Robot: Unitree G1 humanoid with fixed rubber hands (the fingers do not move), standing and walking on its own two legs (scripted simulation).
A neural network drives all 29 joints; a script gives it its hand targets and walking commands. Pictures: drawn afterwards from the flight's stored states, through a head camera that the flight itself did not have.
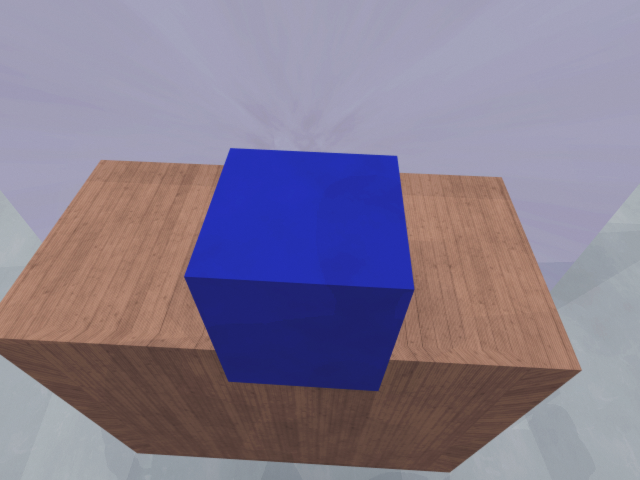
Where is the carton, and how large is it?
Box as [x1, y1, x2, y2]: [184, 148, 413, 390]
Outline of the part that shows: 230,148 184,275 228,381 378,390 413,291 412,274 396,156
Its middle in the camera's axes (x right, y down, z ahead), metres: -0.01 +0.05 +0.51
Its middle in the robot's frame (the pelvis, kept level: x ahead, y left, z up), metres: +0.36 +0.02 +0.06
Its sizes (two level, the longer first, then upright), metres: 0.210 0.200 0.250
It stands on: a pedestal, 0.71 m high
